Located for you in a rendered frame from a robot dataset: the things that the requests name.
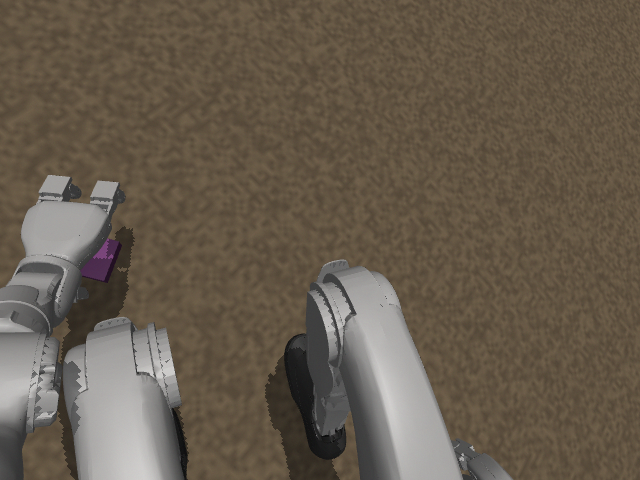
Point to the right robot foot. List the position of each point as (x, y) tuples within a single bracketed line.
[(301, 387)]

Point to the left robot arm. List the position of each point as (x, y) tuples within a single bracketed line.
[(36, 300)]

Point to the left robot hand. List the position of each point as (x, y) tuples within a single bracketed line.
[(70, 230)]

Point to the left robot foot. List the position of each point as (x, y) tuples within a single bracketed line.
[(182, 446)]

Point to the right robot hand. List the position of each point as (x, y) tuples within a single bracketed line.
[(480, 466)]

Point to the small box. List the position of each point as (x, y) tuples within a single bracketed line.
[(100, 266)]

